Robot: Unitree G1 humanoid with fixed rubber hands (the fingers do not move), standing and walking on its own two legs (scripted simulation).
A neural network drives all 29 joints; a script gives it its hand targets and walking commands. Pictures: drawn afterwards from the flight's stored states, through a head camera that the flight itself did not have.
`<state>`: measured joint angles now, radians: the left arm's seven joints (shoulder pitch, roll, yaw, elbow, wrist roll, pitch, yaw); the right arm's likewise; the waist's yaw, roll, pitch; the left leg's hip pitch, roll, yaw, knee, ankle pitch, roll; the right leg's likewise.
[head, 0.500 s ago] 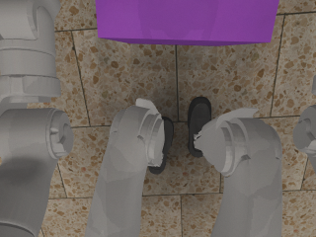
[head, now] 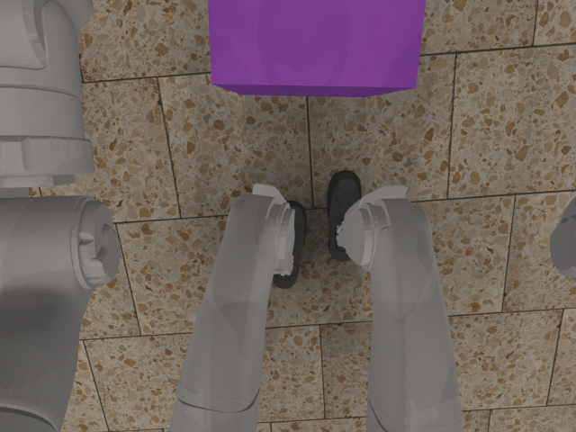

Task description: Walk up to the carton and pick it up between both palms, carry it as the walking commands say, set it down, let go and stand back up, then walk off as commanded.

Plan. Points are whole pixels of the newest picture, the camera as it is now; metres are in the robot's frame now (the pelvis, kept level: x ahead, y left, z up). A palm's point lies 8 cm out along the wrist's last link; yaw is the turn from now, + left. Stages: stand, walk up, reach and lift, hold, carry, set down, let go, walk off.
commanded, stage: set down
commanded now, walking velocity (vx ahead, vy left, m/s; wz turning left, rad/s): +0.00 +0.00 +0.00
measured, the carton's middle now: (310, 12) +0.56 +0.02 -0.39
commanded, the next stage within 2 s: let go in 0.34 s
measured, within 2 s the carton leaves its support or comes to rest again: neither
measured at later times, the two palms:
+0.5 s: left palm out of the picture +0.52 +0.23 +0.00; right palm out of the picture +0.57 -0.24 +0.01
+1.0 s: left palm out of the picture +0.29 +0.20 +0.13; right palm out of the picture +0.34 -0.28 +0.13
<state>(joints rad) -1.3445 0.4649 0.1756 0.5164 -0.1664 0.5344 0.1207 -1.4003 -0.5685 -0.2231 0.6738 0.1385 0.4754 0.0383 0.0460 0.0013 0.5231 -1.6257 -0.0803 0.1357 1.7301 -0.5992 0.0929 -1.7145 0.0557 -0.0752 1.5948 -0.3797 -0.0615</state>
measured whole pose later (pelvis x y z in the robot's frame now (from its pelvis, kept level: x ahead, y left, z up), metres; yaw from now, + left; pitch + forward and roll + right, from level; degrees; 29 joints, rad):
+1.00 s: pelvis +0.03 -0.04 +0.17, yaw +2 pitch +11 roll +1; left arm -0.16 0.25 0.04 0.37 -0.17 0.26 -0.07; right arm -0.20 -0.35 -0.11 0.41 0.13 0.28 0.01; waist 0.05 0.00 0.08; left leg -0.79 -0.09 0.05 0.98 -0.39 0.09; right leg -0.88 0.08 -0.06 0.90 -0.22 -0.08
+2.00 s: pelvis +0.11 -0.07 +0.22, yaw +3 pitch -1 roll +1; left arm 0.20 0.30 0.07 0.47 -0.06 0.04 -0.03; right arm 0.36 -0.27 -0.06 0.47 0.04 0.03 0.03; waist 0.01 0.02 -0.02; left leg -0.23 -0.01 0.06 0.66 -0.46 0.05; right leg -0.34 0.11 -0.07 0.59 -0.25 -0.09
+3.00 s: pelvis +0.11 -0.05 +0.22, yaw +3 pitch -1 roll +0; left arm 0.20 0.33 0.03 0.72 -0.06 -0.06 -0.01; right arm 0.33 -0.28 -0.06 0.61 0.04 -0.04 -0.01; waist 0.01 0.02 -0.12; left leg -0.22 -0.03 0.06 0.64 -0.40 0.04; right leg -0.33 0.10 -0.07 0.60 -0.25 -0.10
